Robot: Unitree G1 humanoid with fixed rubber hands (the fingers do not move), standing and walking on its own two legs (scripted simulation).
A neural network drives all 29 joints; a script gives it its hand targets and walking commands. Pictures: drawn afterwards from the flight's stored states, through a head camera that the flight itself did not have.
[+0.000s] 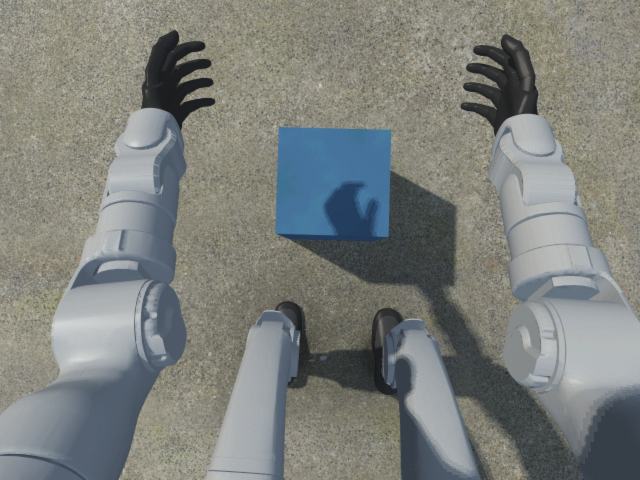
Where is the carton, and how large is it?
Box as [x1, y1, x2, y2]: [275, 127, 390, 240]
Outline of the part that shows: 279,127 275,233 287,238 342,240 375,240 388,236 390,130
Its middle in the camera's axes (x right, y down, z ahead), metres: +0.02 -0.11 +0.85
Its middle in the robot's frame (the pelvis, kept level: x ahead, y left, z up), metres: +0.48 +0.03 -0.51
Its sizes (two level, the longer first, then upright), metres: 0.210 0.200 0.250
